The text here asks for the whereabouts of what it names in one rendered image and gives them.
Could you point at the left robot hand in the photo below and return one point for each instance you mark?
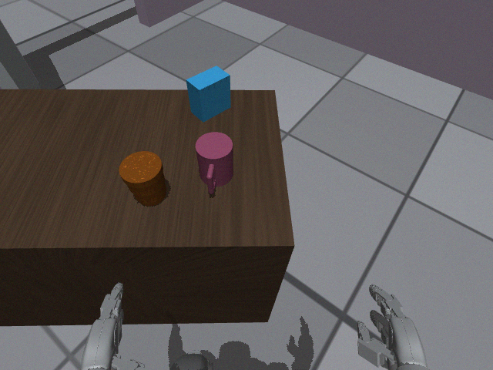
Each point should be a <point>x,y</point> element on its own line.
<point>101,350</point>

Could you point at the right robot hand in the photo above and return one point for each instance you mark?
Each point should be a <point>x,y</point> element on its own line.
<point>399,334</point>

